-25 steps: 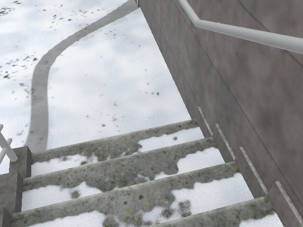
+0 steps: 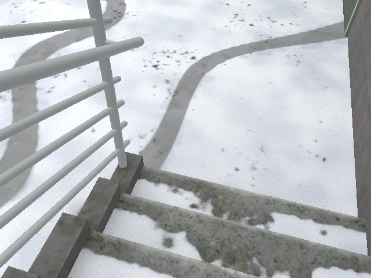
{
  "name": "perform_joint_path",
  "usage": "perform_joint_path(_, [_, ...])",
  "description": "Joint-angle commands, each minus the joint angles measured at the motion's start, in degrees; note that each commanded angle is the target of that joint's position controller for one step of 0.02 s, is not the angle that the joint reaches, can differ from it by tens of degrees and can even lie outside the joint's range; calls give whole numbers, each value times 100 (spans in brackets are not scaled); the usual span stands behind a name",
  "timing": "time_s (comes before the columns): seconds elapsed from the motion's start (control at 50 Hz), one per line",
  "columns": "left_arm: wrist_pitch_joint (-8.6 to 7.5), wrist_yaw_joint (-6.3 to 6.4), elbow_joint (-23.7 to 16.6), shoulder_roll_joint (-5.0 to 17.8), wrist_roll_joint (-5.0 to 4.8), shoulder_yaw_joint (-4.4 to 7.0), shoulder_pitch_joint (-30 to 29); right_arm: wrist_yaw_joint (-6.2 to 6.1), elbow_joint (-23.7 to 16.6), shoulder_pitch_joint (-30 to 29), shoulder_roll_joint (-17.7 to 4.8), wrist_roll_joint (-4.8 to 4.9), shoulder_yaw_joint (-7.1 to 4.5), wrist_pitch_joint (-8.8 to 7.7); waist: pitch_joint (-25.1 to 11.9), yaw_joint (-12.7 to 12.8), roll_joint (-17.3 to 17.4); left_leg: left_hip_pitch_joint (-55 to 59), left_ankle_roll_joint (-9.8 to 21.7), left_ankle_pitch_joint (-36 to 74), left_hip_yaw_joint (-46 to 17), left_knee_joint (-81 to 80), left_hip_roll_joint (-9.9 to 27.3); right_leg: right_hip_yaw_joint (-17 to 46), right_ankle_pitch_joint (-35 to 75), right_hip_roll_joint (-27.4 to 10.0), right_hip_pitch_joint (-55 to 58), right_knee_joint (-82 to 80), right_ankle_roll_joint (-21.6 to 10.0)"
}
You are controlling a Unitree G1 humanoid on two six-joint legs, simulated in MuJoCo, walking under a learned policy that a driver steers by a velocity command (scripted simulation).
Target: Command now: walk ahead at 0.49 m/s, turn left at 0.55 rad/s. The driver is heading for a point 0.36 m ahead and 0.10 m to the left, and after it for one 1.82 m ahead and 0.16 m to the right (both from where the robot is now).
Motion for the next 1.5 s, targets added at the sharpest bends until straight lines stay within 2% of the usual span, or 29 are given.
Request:
perform_joint_path(0.02, [136, 185, 110, 640, -89, 156, 857, 5, -419, -980, -110, -74, 30, 21, 1369, 325, -554, -823, -137, -250, 253, -837, 39, 1375, 3121, -1668, -103, -845, -1068])
perform_joint_path(0.1, [306, 217, 131, 1037, -241, 427, 682, -86, -43, -1162, -311, -128, -52, -152, 1033, 391, -375, -175, -98, -1555, 716, -1367, -282, 1219, 4184, -1647, 369, -161, -937])
perform_joint_path(0.14, [425, 12, 11, 1372, 61, 475, 287, -154, 445, 293, -740, 144, -325, -330, 139, -384, -46, 2596, 99, -347, 1247, -1371, -688, 716, 4959, -1365, -658, 1644, -630])
perform_joint_path(0.16, [437, -246, 46, 1209, 259, 383, 416, -158, 735, 1634, -1386, 94, -583, -371, -683, -923, 204, 5380, 540, 1187, 907, -228, -415, 693, 3427, -990, -2554, 3198, -223])
perform_joint_path(0.18, [350, -531, -98, 475, 148, 184, 1130, -168, 1291, 3555, -1923, 26, -689, -321, -3334, -1103, 1198, 9014, 1994, 3962, -609, 1408, 853, 957, -692, -397, -3926, 5812, 385])
perform_joint_path(0.22, [45, -581, -1368, 1384, -497, 472, -2152, -369, 1501, 3767, -1645, 31, -785, -294, -1949, -2119, -76, 8034, 1940, 2756, -1594, 441, 1120, 1936, -1319, -450, -6351, 7102, 389])
perform_joint_path(0.26, [-25, -457, -1490, 1556, -303, 494, -2194, -467, 984, 2373, -705, 36, -508, -206, -972, -1267, -1010, 5066, 1627, 1701, -1193, 233, 1047, 2503, -773, -1166, -5509, 5441, 140])
perform_joint_path(0.3, [138, -396, -1379, 1100, -226, 506, -1827, -371, 736, 1589, -403, 204, -340, -372, 426, -351, -548, 1633, 1379, 987, -636, -401, 788, 2364, 749, -1067, -4198, 3612, -169])
perform_joint_path(0.34, [260, -517, -982, 762, -223, 482, -1106, -191, 579, 1415, -599, 313, -333, -518, 434, -33, -201, -123, 1310, 308, -40, -845, 326, 2060, 2625, -593, -2801, 2566, -310])
perform_joint_path(0.38, [303, -693, -643, 711, -99, 397, -114, -64, 299, 821, -691, -49, -286, -545, 214, 318, -251, -1335, 1177, -564, 114, -213, 210, 2126, 4125, -447, -1794, 2963, -276])
perform_joint_path(0.4, [496, -232, -850, 964, -739, 570, -685, -455, 382, 388, -753, 680, -404, -466, -212, 405, 463, -426, 712, -557, 183, 32, 237, 2350, 5043, -387, -1988, 1760, -290])
perform_joint_path(0.42, [537, -42, -955, 1260, -785, 622, -1283, -599, 495, 701, -506, 792, -292, -418, -241, 56, 448, -143, 540, -1020, 105, 349, 217, 2390, 5318, -337, -2033, 1523, -328])
perform_joint_path(0.44, [436, -373, -1179, 1028, -158, 376, -2223, -466, 553, 1378, -101, -126, -77, -592, 560, -615, -1118, 475, 463, -2660, -160, 599, 563, 3062, 6550, -1011, -3685, 606, -190])
perform_joint_path(0.46, [467, -493, -1216, 1041, -119, 375, -2292, -448, 851, 1904, -371, -220, -159, -532, 539, -739, -626, 1065, 595, -3214, -356, 891, 743, 2907, 6486, -908, -4026, 89, -199])
perform_joint_path(0.54, [530, -597, -1399, 1400, -172, 463, -3040, -314, 962, 2420, -242, -95, 30, -345, 479, -841, -94, 782, 493, -3663, -539, 1238, 726, 2392, 5626, -667, -3034, -229, -338])
perform_joint_path(0.6, [490, -384, -1582, 1651, -298, 627, -3034, -390, 633, 1472, -1043, 5, -207, -267, 538, -613, -374, 798, 134, -3858, -286, 1961, 908, 2110, 5101, -477, -2073, -1006, -522])
perform_joint_path(0.64, [310, -182, -1166, 2534, -410, 1084, -1362, -224, 547, 1457, -1383, -131, -350, -145, -540, 27, -1096, 662, -401, -3398, 773, 4589, -54, 1715, 7047, -228, 394, -1420, -1043])
perform_joint_path(0.66, [316, -175, -1222, 2975, -383, 1091, -587, -193, 418, 2735, -326, 111, -184, -146, -2681, -381, -2909, -366, -1130, -7501, 1284, 8057, -1090, 3516, 10462, -1750, 2952, -213, -2830])
perform_joint_path(0.68, [204, -259, -1049, 2827, -299, 1054, 288, -134, -118, 1627, -463, 365, -180, -103, -2710, 246, -1937, -1719, -1167, -7740, 581, 9632, -1380, 4438, 11668, -2005, 3240, -288, -2981])
perform_joint_path(0.72, [139, -371, -1675, 2425, -375, 948, -1054, -462, -1198, 76, -954, 519, -288, -235, -1357, 26, -945, -2890, -993, -7136, 93, 8741, -797, 4802, 8369, -2444, 1213, -709, -2741])
perform_joint_path(0.78, [278, -377, -1683, 1698, -171, 590, -1322, -750, -850, 1403, -341, 145, -82, -191, -75, -963, -555, -1470, -623, -5572, -263, 7737, -456, 4428, 6169, -1855, -2391, -1456, -2306])
perform_joint_path(0.9, [36, -28, -2166, 1883, -317, 587, -987, -572, -1433, 793, -576, 160, 20, -45, -659, -488, -393, -2802, -1180, -3193, -31, 6588, -641, 4281, 5306, -864, -1876, -778, -1674])
perform_joint_path(1.02, [164, -304, -2380, 1856, -324, 538, -1044, -487, -1692, 164, -356, -124, 79, 220, -422, -501, -994, -1745, -1213, -3392, 97, 4354, -459, 5304, 2273, -685, -2418, -1529, -1931])
perform_joint_path(1.22, [335, -360, -2585, 2008, -538, 704, -1846, -476, -1254, 408, -577, 331, -94, 13, -724, -260, -813, 358, -869, -3678, 103, 975, -808, 5370, 5071, -905, -1613, -838, -1998])
perform_joint_path(1.26, [434, -514, -2576, 1857, -633, 594, -2177, -395, -1141, 833, -539, 456, -101, -45, -849, -692, -496, 1833, -484, -2082, 102, -81, -739, 5244, 5334, -691, -2266, -768, -1759])
perform_joint_path(1.3, [464, -518, -2583, 1313, -658, 497, -1371, -266, -1105, 945, -1289, 355, -254, -149, -1388, -253, 734, 3465, 1480, 240, -1736, -783, 674, 3479, 1907, 595, -3595, 307, -493])
perform_joint_path(1.32, [518, -429, -2495, 1614, -510, 628, -1684, -130, -1177, 787, -886, 217, -168, -179, -1047, -482, 484, 3374, 1663, -492, -2317, -991, 938, 3299, -43, 632, -4225, 971, -30])
perform_joint_path(1.4, [540, 114, -2295, 1491, -286, 609, -1914, -173, -902, 805, -809, 377, -254, -310, -766, -526, -60, 2875, 1253, 23, -1646, -670, 588, 3154, 750, 388, -5024, 3504, 659])
perform_joint_path(1.5, [390, -232, -1684, 1254, -261, 627, -1483, 28, -697, 443, -382, 501, -85, -385, -714, -107, -190, 1323, 605, -750, -293, -581, -235, 2271, 1852, -455, -3529, 2246, 890])
Velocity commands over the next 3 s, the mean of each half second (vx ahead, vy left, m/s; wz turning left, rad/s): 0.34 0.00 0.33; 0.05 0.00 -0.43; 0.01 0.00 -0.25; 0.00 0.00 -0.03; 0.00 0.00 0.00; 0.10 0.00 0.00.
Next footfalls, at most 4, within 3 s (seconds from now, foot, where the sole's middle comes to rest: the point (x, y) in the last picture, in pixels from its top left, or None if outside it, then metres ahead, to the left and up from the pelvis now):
0.14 left None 0.26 0.15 -0.87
0.62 right None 0.54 -0.08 -1.02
1.26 left None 0.58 0.13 -1.02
1.60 right None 0.51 -0.09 -1.02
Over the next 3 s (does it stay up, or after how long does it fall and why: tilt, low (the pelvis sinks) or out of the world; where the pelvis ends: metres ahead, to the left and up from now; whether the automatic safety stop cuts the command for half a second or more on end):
stays up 0.57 0.02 -0.26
